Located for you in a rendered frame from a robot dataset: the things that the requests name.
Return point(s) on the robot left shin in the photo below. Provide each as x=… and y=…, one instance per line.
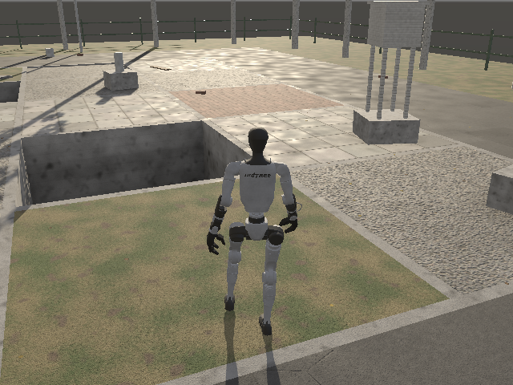
x=232, y=272

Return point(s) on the left robot forearm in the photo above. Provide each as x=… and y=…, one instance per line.
x=218, y=217

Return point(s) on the robot right upper arm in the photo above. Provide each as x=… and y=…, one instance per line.
x=286, y=182

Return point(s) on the left robot hand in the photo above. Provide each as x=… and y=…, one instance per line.
x=211, y=244

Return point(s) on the right robot hand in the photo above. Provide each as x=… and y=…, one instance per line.
x=286, y=221

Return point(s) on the humanoid robot torso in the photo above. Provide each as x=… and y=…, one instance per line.
x=257, y=186

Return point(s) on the right robot forearm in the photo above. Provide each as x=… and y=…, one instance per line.
x=292, y=210

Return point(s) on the robot left upper arm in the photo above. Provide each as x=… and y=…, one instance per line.
x=228, y=182

